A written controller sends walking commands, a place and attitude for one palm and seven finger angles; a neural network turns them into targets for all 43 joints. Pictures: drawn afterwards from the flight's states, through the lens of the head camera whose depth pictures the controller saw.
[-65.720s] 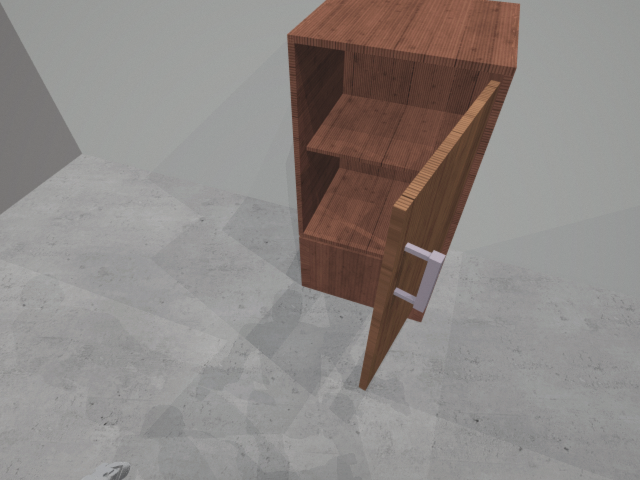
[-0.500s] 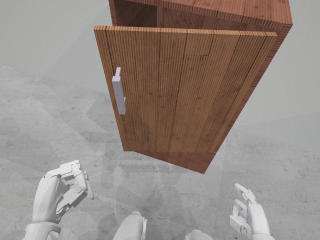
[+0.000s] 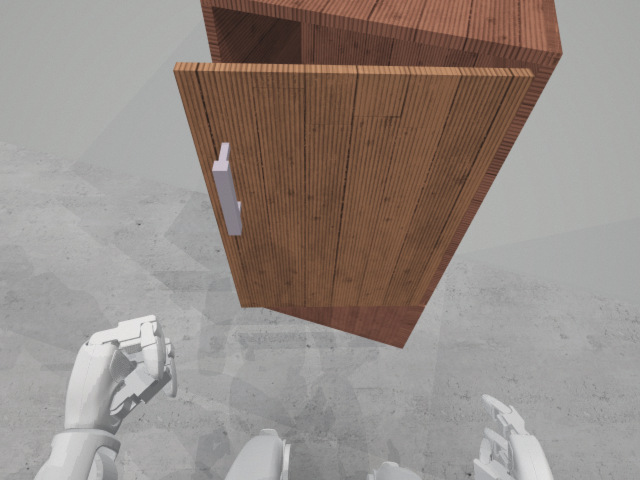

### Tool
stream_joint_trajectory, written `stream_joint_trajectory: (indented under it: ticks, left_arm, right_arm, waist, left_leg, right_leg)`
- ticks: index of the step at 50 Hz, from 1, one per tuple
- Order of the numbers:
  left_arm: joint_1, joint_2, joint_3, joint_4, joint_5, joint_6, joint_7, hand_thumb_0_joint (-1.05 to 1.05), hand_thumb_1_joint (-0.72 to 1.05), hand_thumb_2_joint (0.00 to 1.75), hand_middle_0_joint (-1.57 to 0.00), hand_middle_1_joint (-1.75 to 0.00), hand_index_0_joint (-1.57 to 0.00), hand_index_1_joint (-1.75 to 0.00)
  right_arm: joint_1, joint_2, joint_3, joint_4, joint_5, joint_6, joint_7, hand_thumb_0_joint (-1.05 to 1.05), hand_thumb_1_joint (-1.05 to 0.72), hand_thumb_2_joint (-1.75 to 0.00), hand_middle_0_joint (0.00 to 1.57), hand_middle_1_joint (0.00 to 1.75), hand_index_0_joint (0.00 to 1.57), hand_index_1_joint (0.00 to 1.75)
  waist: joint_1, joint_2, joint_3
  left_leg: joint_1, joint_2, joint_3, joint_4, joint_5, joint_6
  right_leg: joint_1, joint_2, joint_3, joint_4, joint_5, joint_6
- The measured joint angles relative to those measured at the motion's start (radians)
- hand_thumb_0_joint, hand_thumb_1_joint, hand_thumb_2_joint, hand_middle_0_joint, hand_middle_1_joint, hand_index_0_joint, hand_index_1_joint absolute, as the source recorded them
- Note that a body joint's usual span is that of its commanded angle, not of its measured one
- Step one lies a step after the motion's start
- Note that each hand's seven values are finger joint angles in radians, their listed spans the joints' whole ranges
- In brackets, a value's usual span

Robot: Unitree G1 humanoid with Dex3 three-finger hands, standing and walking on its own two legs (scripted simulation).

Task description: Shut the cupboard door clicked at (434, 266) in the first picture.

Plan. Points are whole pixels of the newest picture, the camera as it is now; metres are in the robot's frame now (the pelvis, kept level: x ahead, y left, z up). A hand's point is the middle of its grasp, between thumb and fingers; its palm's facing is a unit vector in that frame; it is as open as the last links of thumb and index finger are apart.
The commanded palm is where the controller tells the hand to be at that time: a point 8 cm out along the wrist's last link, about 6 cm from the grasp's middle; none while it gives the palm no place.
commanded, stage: raise the hand and make a fist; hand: left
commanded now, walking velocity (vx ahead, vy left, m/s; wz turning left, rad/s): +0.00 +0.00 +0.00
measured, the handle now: (230, 191) +0.49 +0.17 +0.06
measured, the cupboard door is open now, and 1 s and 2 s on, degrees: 18 18 18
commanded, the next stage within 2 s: bring the fist close to the handle in 0.14 s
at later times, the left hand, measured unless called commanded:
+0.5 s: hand (196, 335) +0.27 +0.16 +0.05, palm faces +0.05 -1.00 -0.02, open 3.1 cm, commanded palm +0.25 +0.22 +0.06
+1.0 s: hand (235, 273) +0.35 +0.13 +0.06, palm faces +0.06 -1.00 -0.02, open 3.1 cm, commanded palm +0.33 +0.19 +0.06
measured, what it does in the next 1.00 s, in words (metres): stands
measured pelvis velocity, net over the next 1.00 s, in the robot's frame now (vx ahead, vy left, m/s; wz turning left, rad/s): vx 0.00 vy -0.01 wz -0.01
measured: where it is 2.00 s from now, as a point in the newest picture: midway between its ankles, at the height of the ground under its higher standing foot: outside the picture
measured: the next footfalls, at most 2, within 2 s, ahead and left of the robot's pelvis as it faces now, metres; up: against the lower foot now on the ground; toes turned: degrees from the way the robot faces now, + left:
none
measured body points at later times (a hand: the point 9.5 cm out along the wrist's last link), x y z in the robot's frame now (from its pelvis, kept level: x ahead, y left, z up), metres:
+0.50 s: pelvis +0.00 -0.01 -0.01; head +0.06 -0.01 +0.44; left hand +0.26 +0.22 +0.06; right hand +0.18 -0.24 -0.09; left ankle +0.06 +0.10 -0.65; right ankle -0.01 -0.13 -0.65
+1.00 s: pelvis +0.00 -0.01 +0.00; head +0.07 -0.01 +0.45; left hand +0.34 +0.19 +0.06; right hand +0.14 -0.26 -0.10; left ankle +0.06 +0.10 -0.65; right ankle -0.01 -0.13 -0.65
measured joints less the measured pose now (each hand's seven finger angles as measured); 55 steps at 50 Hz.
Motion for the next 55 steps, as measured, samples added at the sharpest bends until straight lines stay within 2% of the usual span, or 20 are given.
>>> stream_joint_trajectory:
  ticks: [14, 21, 26, 31, 40, 55]
  left_arm:
    - [-0.007, -0.008, -0.007, 0.003, -0.002, -0.008, -0.010, 0.02, 0.90, 0.90, -1.30, -1.50, -1.30, -1.50]
    - [-0.124, -0.009, -0.014, 0.076, 0.010, -0.004, -0.004, 0.02, 0.90, 0.90, -1.31, -1.50, -1.30, -1.50]
    - [-0.231, -0.012, -0.026, 0.131, 0.026, 0.034, 0.014, 0.02, 0.90, 0.90, -1.31, -1.50, -1.30, -1.50]
    - [-0.279, -0.023, -0.035, 0.168, 0.043, 0.057, 0.048, 0.02, 0.90, 0.90, -1.30, -1.50, -1.30, -1.50]
    - [-0.368, -0.046, -0.045, 0.278, 0.080, 0.017, 0.108, 0.02, 0.90, 0.90, -1.30, -1.50, -1.30, -1.50]
    - [-0.589, -0.055, -0.033, 0.491, 0.108, -0.007, 0.151, 0.02, 0.90, 0.90, -1.30, -1.50, -1.30, -1.50]
  right_arm:
    - [-0.027, 0.009, 0.001, 0.002, 0.003, 0.004, 0.003, 0.01, -0.90, -0.90, 0.20, 0.30, 0.21, 0.30]
    - [-0.043, 0.003, 0.008, 0.017, 0.003, -0.004, -0.004, 0.01, -0.90, -0.90, 0.20, 0.30, 0.21, 0.30]
    - [-0.046, 0.004, 0.009, 0.035, 0.005, 0.003, -0.004, 0.01, -0.90, -0.90, 0.20, 0.30, 0.21, 0.30]
    - [-0.027, 0.006, 0.008, 0.037, 0.003, 0.018, 0.005, 0.01, -0.90, -0.90, 0.20, 0.30, 0.21, 0.30]
    - [-0.007, -0.003, -0.004, 0.059, -0.007, 0.044, 0.022, 0.01, -0.90, -0.90, 0.20, 0.30, 0.21, 0.30]
    - [-0.013, -0.001, -0.012, 0.097, -0.011, 0.080, 0.034, 0.01, -0.90, -0.90, 0.20, 0.30, 0.21, 0.30]
  waist:
    - [0.013, 0.008, -0.004]
    - [0.019, 0.010, -0.002]
    - [0.009, 0.008, 0.003]
    - [-0.006, 0.006, 0.000]
    - [-0.019, 0.000, 0.004]
    - [-0.030, -0.005, 0.004]
  left_leg:
    - [-0.008, 0.002, -0.006, 0.014, -0.008, -0.012]
    - [-0.031, 0.001, -0.016, 0.030, -0.008, -0.016]
    - [-0.029, 0.003, -0.014, 0.022, -0.005, -0.017]
    - [0.003, 0.004, 0.001, -0.016, 0.005, -0.016]
    - [0.018, 0.003, 0.017, -0.040, 0.011, -0.015]
    - [0.014, 0.005, 0.026, -0.054, 0.018, -0.015]
  right_leg:
    - [-0.011, 0.003, -0.005, 0.024, -0.015, -0.011]
    - [-0.032, 0.003, -0.014, 0.042, -0.021, -0.016]
    - [-0.031, 0.005, -0.012, 0.035, -0.017, -0.018]
    - [-0.009, 0.005, 0.003, 0.004, -0.004, -0.015]
    - [-0.005, 0.001, 0.019, -0.009, 0.001, -0.013]
    - [-0.015, 0.003, 0.028, -0.016, 0.009, -0.012]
